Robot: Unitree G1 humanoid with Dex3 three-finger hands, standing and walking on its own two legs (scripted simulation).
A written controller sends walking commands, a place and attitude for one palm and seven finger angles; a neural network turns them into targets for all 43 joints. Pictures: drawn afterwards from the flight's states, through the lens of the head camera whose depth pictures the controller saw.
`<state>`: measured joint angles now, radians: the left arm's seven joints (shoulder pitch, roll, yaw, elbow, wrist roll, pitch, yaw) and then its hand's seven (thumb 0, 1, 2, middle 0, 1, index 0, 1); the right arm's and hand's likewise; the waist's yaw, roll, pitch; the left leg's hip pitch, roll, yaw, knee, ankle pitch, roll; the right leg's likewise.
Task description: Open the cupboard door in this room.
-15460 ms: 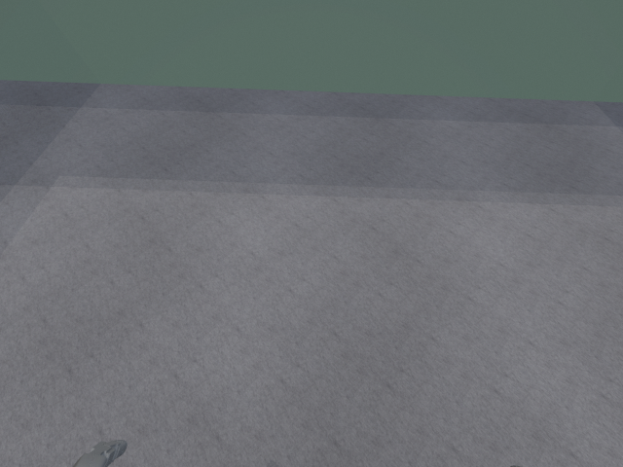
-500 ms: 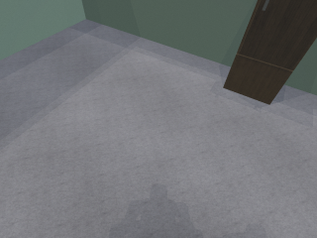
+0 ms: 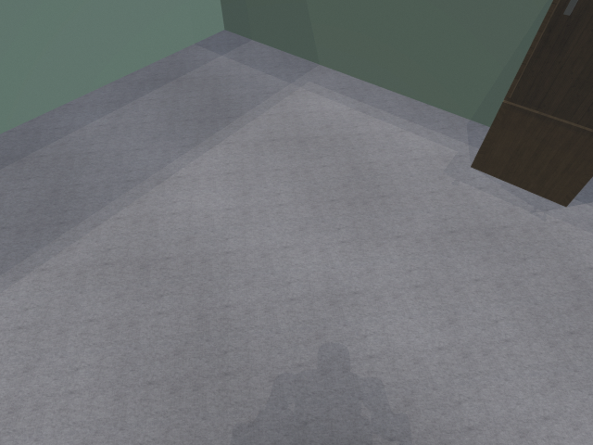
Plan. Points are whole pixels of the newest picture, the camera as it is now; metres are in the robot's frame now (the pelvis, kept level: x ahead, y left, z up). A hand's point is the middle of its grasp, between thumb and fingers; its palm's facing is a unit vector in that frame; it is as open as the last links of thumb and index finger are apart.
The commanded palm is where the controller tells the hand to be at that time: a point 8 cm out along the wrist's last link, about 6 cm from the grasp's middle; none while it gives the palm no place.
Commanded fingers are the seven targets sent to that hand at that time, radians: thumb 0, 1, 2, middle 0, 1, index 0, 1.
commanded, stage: turn or walk to find it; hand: left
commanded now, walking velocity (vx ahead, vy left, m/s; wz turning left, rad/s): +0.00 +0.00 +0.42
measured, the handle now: out of the picture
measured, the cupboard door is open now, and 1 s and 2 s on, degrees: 0 0 0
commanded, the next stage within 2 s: stand and wait in 0.06 s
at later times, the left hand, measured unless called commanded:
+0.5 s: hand out of the picture -0.02 +0.18 -0.17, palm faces +0.03 -0.98 -0.20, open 7.4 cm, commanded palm none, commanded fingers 0.00 0.90 0.90 -0.20 -0.30 -0.20 -0.30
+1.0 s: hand out of the picture +0.06 +0.18 -0.16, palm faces -0.04 -0.97 -0.25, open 7.4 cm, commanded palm none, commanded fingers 0.00 0.90 0.90 -0.20 -0.30 -0.20 -0.30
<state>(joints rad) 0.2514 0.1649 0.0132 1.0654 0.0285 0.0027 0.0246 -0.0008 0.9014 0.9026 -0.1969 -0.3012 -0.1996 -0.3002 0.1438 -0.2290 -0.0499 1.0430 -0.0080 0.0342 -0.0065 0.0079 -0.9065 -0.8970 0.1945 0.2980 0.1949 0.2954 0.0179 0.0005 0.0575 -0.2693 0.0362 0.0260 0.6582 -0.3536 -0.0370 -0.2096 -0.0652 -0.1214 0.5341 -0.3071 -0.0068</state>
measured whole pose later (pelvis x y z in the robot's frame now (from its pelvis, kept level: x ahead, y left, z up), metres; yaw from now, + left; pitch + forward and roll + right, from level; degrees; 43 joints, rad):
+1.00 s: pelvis -0.02 -0.01 +0.00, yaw -3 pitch -1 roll +0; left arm 0.17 0.17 0.02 1.07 0.02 -0.02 0.03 0.00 0.90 0.90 -0.19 -0.30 -0.20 -0.30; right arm 0.23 -0.19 -0.03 1.11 -0.01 0.01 -0.02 0.01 -0.90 -0.90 0.20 0.30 0.20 0.30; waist -0.02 0.04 0.04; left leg -0.23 0.06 0.03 0.57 -0.26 -0.02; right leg -0.21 -0.02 -0.12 0.54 -0.32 -0.03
